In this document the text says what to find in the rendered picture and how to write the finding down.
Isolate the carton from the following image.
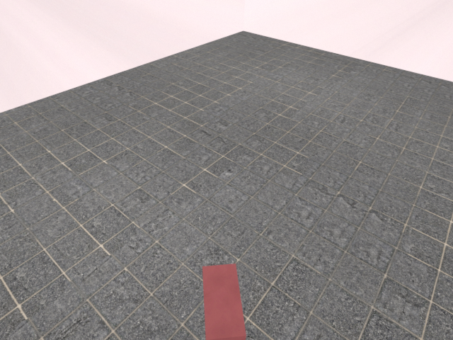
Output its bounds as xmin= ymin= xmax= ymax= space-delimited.
xmin=202 ymin=263 xmax=246 ymax=340

